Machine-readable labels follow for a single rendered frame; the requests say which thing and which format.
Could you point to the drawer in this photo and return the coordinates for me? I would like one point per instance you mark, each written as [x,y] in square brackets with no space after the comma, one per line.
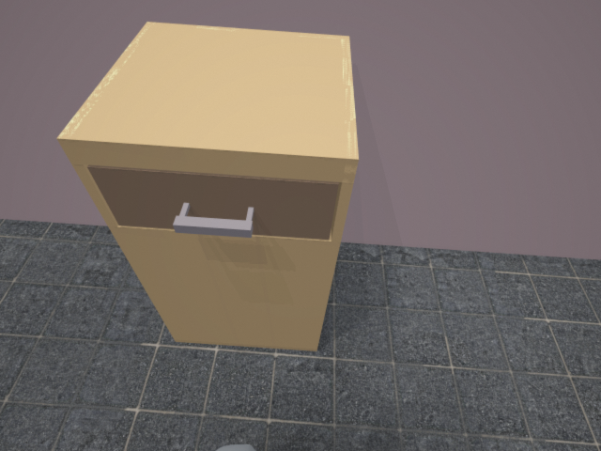
[295,208]

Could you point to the cabinet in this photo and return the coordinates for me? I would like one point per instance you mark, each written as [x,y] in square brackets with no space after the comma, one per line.
[231,101]

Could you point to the handle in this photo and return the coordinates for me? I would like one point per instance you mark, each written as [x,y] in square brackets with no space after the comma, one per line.
[213,226]

